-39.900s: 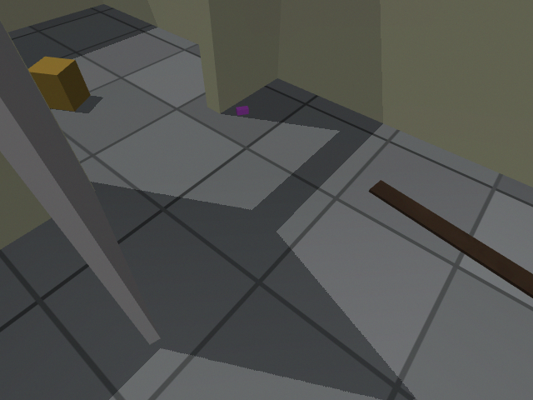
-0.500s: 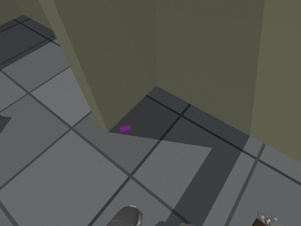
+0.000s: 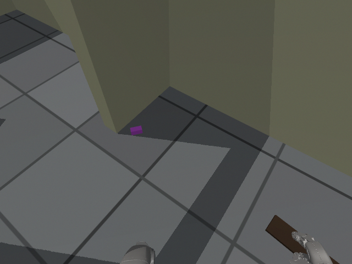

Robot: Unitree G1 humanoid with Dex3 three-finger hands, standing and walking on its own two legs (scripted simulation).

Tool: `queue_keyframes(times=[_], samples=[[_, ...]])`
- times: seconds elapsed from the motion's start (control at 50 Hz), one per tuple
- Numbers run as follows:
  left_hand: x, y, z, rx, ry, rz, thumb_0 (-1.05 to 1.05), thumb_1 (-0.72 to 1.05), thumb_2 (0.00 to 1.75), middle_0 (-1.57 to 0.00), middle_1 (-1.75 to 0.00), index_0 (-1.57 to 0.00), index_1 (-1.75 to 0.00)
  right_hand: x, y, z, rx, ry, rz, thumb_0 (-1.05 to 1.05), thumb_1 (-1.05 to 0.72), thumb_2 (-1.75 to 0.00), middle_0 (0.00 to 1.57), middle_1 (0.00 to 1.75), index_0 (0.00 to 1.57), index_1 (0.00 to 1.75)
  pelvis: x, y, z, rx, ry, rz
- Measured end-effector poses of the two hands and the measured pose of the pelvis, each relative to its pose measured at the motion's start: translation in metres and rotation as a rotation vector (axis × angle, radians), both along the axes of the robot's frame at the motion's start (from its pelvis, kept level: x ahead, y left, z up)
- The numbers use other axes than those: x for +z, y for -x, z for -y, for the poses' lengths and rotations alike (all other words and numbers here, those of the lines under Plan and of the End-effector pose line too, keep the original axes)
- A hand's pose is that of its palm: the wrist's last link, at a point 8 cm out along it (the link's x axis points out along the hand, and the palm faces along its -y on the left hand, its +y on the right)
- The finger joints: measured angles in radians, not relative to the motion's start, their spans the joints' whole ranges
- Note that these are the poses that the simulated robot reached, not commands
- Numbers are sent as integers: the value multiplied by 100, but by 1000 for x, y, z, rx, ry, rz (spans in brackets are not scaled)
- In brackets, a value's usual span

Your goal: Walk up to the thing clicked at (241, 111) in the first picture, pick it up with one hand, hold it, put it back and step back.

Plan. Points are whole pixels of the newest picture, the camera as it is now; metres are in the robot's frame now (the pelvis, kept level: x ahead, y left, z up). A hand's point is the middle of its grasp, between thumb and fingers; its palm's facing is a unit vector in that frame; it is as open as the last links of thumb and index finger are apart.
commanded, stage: step back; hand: left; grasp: from above
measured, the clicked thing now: (136, 130) +1.01 +0.28 -0.73
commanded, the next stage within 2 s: stand in 1.12 s
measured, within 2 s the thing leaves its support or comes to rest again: neither
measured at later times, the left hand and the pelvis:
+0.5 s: hand out of the picture +0.01 +0.28 -0.13, palm faces +0.07 -0.92 -0.39, open 7.4 cm; pelvis -0.04 +0.00 +0.02, yaw +4 degrees
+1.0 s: hand out of the picture +0.07 +0.28 -0.14, palm faces +0.12 -0.93 -0.34, open 7.4 cm; pelvis +0.01 +0.01 +0.02, yaw +6 degrees
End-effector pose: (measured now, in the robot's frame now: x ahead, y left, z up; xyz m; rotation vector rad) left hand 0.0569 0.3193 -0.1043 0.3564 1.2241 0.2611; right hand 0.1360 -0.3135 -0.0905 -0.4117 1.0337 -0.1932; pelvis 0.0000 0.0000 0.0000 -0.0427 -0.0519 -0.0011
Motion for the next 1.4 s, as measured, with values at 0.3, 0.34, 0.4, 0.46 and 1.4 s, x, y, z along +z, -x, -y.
queue_keyframes(times=[0.3, 0.34, 0.4, 0.46, 1.4], samples=[[14, 88, -13, 95, -23, 21, 1, 90, 90, -21, -31, -21, -30, -14, 114, -2, -6, -19, -235, 1, -91, -90, 20, 30, 21, 30, 8, 41, -5, 86, -68, -2], [12, 87, -15, 97, -11, 13, 1, 90, 90, -21, -30, -21, -30, -13, 116, -11, -8, -34, -210, 1, -91, -90, 20, 30, 21, 30, 9, 43, -8, 81, -74, -1], [12, 80, -15, 83, 2, 9, 1, 90, 90, -20, -30, -21, -30, -8, 115, -19, -10, -54, -167, 1, -91, -90, 21, 30, 21, 30, 13, 44, -8, 76, -67, -2], [14, 69, -11, 64, 11, 27, 1, 90, 90, -20, -30, -21, -30, -5, 110, -19, -10, -67, -140, 1, -91, -90, 21, 30, 21, 30, 16, 43, -4, 71, -61, -3], [19, -3, -2, 63, 72, 37, 1, 90, 90, -20, -30, -21, -30, 10, -4, -55, 34, -93, -86, 1, -91, -90, 21, 30, 21, 30, 33, -6, -20, 87, -39, -3]])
